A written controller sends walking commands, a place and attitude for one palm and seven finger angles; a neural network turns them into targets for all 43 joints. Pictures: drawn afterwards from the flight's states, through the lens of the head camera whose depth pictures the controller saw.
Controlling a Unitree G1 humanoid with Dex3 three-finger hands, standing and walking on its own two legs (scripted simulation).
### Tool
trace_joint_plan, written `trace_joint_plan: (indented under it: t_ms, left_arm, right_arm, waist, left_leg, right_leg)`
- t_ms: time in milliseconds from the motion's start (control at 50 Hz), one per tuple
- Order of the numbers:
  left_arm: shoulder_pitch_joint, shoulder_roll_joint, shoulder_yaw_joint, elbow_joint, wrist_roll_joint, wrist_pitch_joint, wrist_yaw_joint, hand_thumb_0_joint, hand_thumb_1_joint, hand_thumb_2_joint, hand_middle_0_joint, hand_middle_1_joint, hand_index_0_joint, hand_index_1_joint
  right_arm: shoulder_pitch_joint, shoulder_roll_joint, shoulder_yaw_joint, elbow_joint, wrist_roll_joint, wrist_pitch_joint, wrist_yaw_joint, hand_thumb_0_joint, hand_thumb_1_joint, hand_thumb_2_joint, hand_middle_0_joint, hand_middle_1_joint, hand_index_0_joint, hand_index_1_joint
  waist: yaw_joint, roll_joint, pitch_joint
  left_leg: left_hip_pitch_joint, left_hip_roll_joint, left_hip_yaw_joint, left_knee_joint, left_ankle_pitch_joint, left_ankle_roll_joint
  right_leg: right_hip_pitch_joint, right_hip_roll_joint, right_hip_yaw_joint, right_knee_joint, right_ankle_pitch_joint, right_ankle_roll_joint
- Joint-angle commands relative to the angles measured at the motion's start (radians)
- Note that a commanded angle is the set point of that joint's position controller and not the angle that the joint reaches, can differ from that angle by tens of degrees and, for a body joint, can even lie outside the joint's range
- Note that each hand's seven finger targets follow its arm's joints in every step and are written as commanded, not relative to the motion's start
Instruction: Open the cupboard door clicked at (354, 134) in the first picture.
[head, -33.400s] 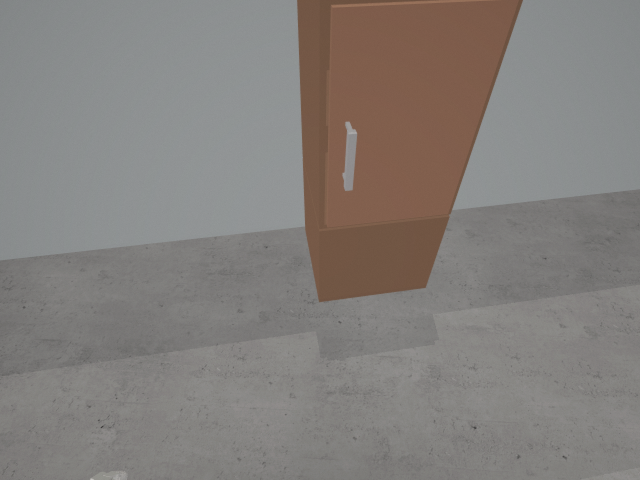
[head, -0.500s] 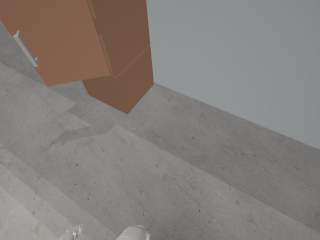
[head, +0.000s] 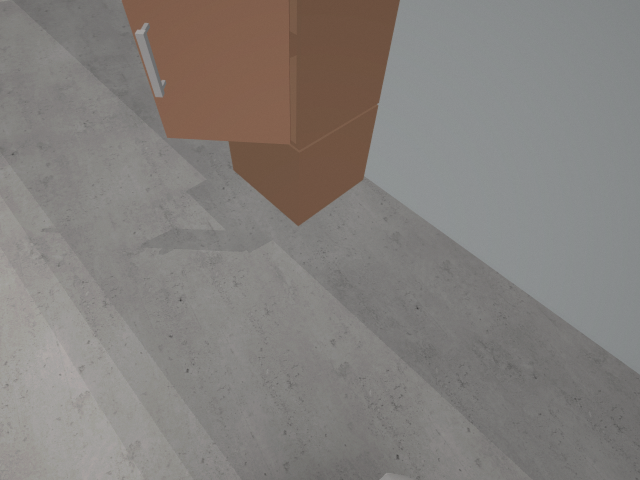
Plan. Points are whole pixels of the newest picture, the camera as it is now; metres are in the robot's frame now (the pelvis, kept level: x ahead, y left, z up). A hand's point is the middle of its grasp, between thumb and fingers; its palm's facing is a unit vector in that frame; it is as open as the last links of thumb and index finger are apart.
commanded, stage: take the last steps up to it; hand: left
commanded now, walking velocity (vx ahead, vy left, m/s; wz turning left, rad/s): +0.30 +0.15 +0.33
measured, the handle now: (153, 61) +1.00 +0.51 -0.08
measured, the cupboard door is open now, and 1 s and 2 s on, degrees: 45 45 45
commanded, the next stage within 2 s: come to a stop and stand still in 1.36 s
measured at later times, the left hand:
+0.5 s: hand out of the picture +0.01 +0.22 -0.19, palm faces +0.25 -0.95 -0.18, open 7.3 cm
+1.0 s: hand (159, 343) +0.31 +0.28 -0.16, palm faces +0.23 -0.95 -0.21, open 7.3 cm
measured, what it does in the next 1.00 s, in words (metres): walks ahead: right foot, then left foot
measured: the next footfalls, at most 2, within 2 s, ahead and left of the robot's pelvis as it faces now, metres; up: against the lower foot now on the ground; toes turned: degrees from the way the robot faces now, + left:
right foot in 0.10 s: +0.04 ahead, -0.15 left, +0.00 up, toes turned -3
left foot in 0.46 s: +0.18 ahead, +0.17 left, +0.00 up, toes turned +15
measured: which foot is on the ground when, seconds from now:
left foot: down 0.00-0.10, up 0.12-0.44, down 0.46-0.86, up 0.88-1.00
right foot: up 0.00-0.08, down 0.10-0.46, up 0.48-0.82, down 0.84-1.00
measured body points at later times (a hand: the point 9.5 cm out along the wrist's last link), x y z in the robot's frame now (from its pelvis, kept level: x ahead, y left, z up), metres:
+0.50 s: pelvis +0.10 +0.05 -0.02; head +0.14 +0.08 +0.43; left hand -0.01 +0.27 -0.18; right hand +0.25 -0.18 -0.15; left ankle +0.14 +0.16 -0.74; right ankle +0.00 -0.13 -0.71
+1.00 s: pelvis +0.27 +0.10 +0.00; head +0.29 +0.08 +0.45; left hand +0.30 +0.33 -0.14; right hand +0.29 -0.14 -0.16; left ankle +0.21 +0.21 -0.67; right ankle +0.29 +0.00 -0.74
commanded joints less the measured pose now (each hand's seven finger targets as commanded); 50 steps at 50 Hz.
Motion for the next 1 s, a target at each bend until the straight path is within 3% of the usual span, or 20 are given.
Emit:
trace_joint_plan:
  t_ms: [0,40,60,80,100,160,200,340,400,420,440,460,500,600,780,800,840,860,900,980]
  left_arm:
    - [0.059,0.039,0.006,-0.055,0.006,-0.038,-0.007,0.000,0.900,0.900,-0.200,-0.300,-0.200,-0.300]
    - [0.144,0.079,0.024,-0.026,0.014,-0.058,-0.011,0.000,0.900,0.900,-0.200,-0.300,-0.200,-0.300]
    - [0.203,0.162,0.044,-0.014,0.028,-0.072,-0.004,0.000,0.900,0.900,-0.200,-0.300,-0.200,-0.300]
    - [0.239,0.233,0.057,-0.021,0.026,-0.069,0.000,0.000,0.900,0.900,-0.200,-0.300,-0.200,-0.300]
    - [0.227,0.227,0.055,-0.030,0.021,-0.076,0.004,0.000,0.900,0.900,-0.200,-0.300,-0.200,-0.300]
    - [0.098,0.107,0.024,-0.035,0.016,-0.101,0.005,0.000,0.900,0.900,-0.200,-0.300,-0.200,-0.300]
    - [0.125,0.099,0.027,-0.017,0.019,-0.115,0.005,0.000,0.900,0.900,-0.200,-0.300,-0.200,-0.300]
    - [0.211,0.147,0.040,0.066,0.024,-0.116,0.002,0.000,0.900,0.900,-0.200,-0.300,-0.200,-0.300]
    - [0.159,0.145,0.046,0.065,0.019,-0.105,-0.001,0.000,0.900,0.900,-0.200,-0.300,-0.200,-0.300]
    - [0.159,0.102,0.037,0.049,0.014,-0.099,-0.009,0.000,0.900,0.900,-0.200,-0.300,-0.200,-0.300]
    - [0.147,0.033,0.022,0.006,0.003,-0.094,-0.018,0.000,0.900,0.900,-0.200,-0.300,-0.200,-0.300]
    - [0.056,0.024,0.014,-0.035,0.009,-0.094,-0.011,0.000,0.900,0.900,-0.200,-0.300,-0.200,-0.300]
    - [-0.007,0.016,0.009,-0.031,0.008,-0.090,-0.008,0.000,0.900,0.900,-0.200,-0.300,-0.200,-0.300]
    - [0.095,-0.018,0.002,0.019,0.018,-0.067,-0.024,0.000,0.900,0.900,-0.200,-0.300,-0.200,-0.300]
    - [0.062,0.012,0.013,-0.014,0.023,-0.079,-0.023,0.000,0.900,0.900,-0.200,-0.300,-0.200,-0.300]
    - [0.137,0.040,0.026,0.008,0.024,-0.084,-0.020,0.000,0.900,0.900,-0.200,-0.300,-0.200,-0.300]
    - [0.325,0.191,0.055,0.044,0.022,-0.097,-0.009,0.000,0.900,0.900,-0.200,-0.300,-0.200,-0.300]
    - [0.285,0.173,0.051,0.034,0.013,-0.103,-0.001,0.000,0.900,0.900,-0.200,-0.300,-0.200,-0.300]
    - [0.158,0.081,0.031,0.005,0.013,-0.106,0.010,0.000,0.900,0.900,-0.200,-0.300,-0.200,-0.300]
    - [0.153,0.039,0.019,0.037,0.016,-0.137,0.003,0.000,0.900,0.900,-0.200,-0.300,-0.200,-0.300]
  right_arm:
    - [0.028,-0.205,-0.061,-0.034,0.003,-0.013,-0.005,0.000,-0.900,-0.900,0.200,0.300,0.200,0.300]
    - [0.011,-0.178,-0.062,-0.037,0.013,-0.013,0.005,0.000,-0.900,-0.900,0.200,0.300,0.200,0.300]
    - [0.015,-0.111,-0.052,-0.058,0.022,-0.017,0.014,0.000,-0.900,-0.900,0.200,0.300,0.200,0.300]
    - [-0.051,-0.123,-0.051,-0.104,0.013,-0.015,0.025,0.000,-0.900,-0.900,0.200,0.300,0.200,0.300]
    - [-0.081,-0.145,-0.058,-0.109,0.005,-0.013,0.031,0.000,-0.900,-0.900,0.200,0.300,0.200,0.300]
    - [-0.048,-0.127,-0.065,-0.062,-0.001,-0.005,0.049,0.000,-0.900,-0.900,0.200,0.300,0.200,0.300]
    - [-0.034,-0.093,-0.056,-0.042,0.005,-0.009,0.059,0.000,-0.900,-0.900,0.200,0.300,0.200,0.300]
    - [-0.098,-0.052,-0.034,-0.064,0.015,-0.032,0.075,0.000,-0.900,-0.900,0.200,0.300,0.200,0.300]
    - [0.095,-0.101,-0.044,-0.006,0.007,-0.050,0.058,0.000,-0.900,-0.900,0.200,0.300,0.200,0.300]
    - [0.249,-0.185,-0.064,0.037,-0.001,-0.057,0.044,0.000,-0.900,-0.900,0.200,0.300,0.200,0.300]
    - [0.380,-0.298,-0.093,0.060,-0.012,-0.060,0.027,0.000,-0.900,-0.900,0.200,0.300,0.200,0.300]
    - [0.403,-0.312,-0.089,0.075,-0.005,-0.050,0.013,0.000,-0.900,-0.900,0.200,0.300,0.200,0.300]
    - [0.250,-0.224,-0.070,0.033,0.000,-0.057,-0.002,0.000,-0.900,-0.900,0.200,0.300,0.200,0.300]
    - [0.151,-0.135,-0.037,0.036,0.002,-0.083,-0.003,0.000,-0.900,-0.900,0.200,0.300,0.200,0.300]
    - [0.188,-0.131,-0.038,0.086,0.001,-0.073,0.012,0.000,-0.900,-0.900,0.200,0.300,0.200,0.300]
    - [0.184,-0.116,-0.035,0.085,0.007,-0.072,0.011,0.000,-0.900,-0.900,0.200,0.300,0.200,0.300]
    - [0.184,-0.079,-0.032,0.037,0.011,-0.076,0.022,0.000,-0.900,-0.900,0.200,0.300,0.200,0.300]
    - [0.160,-0.126,-0.045,0.042,0.003,-0.065,0.020,0.000,-0.900,-0.900,0.200,0.300,0.200,0.300]
    - [0.100,-0.093,-0.046,0.047,0.000,-0.059,0.028,0.000,-0.900,-0.900,0.200,0.300,0.200,0.300]
    - [0.156,-0.021,-0.035,0.077,0.002,-0.044,0.042,0.000,-0.900,-0.900,0.200,0.300,0.200,0.300]
  waist:
    - [-0.009,0.210,-0.136]
    - [0.038,0.099,-0.115]
    - [0.067,-0.171,-0.102]
    - [0.105,-0.279,-0.050]
    - [0.090,-0.184,-0.021]
    - [0.004,-0.187,0.055]
    - [0.008,-0.166,0.015]
    - [0.043,-0.191,-0.020]
    - [-0.065,-0.116,-0.083]
    - [-0.127,0.068,-0.182]
    - [-0.166,0.361,-0.244]
    - [-0.172,0.277,-0.225]
    - [-0.116,0.216,-0.123]
    - [-0.007,0.133,-0.072]
    - [0.032,0.047,-0.005]
    - [0.066,-0.006,-0.018]
    - [0.119,-0.300,-0.100]
    - [0.097,-0.249,-0.062]
    - [0.038,-0.089,0.027]
    - [-0.005,-0.104,-0.045]
  left_leg:
    - [0.027,0.186,-0.160,-0.098,0.253,0.132]
    - [-0.155,0.087,-0.112,0.017,-0.080,0.063]
    - [-0.378,-0.028,0.004,0.249,-0.284,-0.001]
    - [-0.463,-0.043,0.018,0.492,-0.400,-0.024]
    - [-0.474,0.000,-0.048,0.631,-0.308,-0.020]
    - [-0.452,0.068,-0.045,0.692,-0.052,-0.045]
    - [-0.409,0.065,0.012,0.581,-0.033,-0.061]
    - [-0.254,0.021,0.123,0.188,-0.039,-0.043]
    - [0.102,-0.037,0.192,-0.008,0.022,-0.015]
    - [0.328,0.066,0.077,-0.027,0.000,0.026]
    - [0.452,0.341,-0.360,-0.138,0.019,0.150]
    - [0.393,0.405,-0.420,-0.208,-0.012,0.230]
    - [0.195,0.369,-0.345,-0.246,-0.142,0.228]
    - [0.036,0.248,-0.084,-0.293,0.062,0.184]
    - [-0.052,0.182,-0.017,-0.176,0.005,0.143]
    - [-0.141,0.124,0.025,-0.047,-0.028,0.105]
    - [-0.420,-0.044,0.132,0.486,-0.354,0.008]
    - [-0.435,0.011,0.015,0.639,-0.291,0.003]
    - [-0.445,0.089,-0.032,0.664,-0.097,-0.013]
    - [-0.319,0.095,0.056,0.461,0.006,-0.055]
  right_leg:
    - [0.154,0.051,-0.051,-0.227,0.060,-0.009]
    - [0.369,0.017,-0.027,-0.460,0.141,-0.024]
    - [0.500,-0.221,0.265,-0.609,-0.030,-0.098]
    - [0.426,-0.442,0.515,-0.733,-0.102,-0.209]
    - [0.327,-0.446,0.546,-0.750,-0.208,-0.254]
    - [0.220,-0.313,0.243,-0.734,0.043,-0.170]
    - [0.278,-0.280,0.117,-0.697,0.259,-0.153]
    - [0.356,-0.293,-0.005,-0.599,0.484,-0.142]
    - [0.209,-0.241,-0.091,-0.386,0.515,-0.097]
    - [0.078,-0.174,-0.156,-0.132,0.399,-0.064]
    - [-0.186,-0.010,-0.177,0.189,-0.152,-0.015]
    - [-0.271,-0.017,-0.048,0.361,-0.191,-0.055]
    - [-0.318,-0.078,0.015,0.447,-0.046,-0.069]
    - [-0.129,-0.082,-0.022,0.154,0.096,-0.061]
    - [0.193,-0.003,-0.083,-0.300,0.227,-0.066]
    - [0.343,-0.024,-0.039,-0.375,0.204,-0.081]
    - [0.564,-0.437,0.550,-0.682,0.040,-0.269]
    - [0.437,-0.455,0.617,-0.743,-0.097,-0.294]
    - [0.275,-0.382,0.392,-0.739,-0.006,-0.257]
    - [0.264,-0.260,0.087,-0.703,0.417,-0.200]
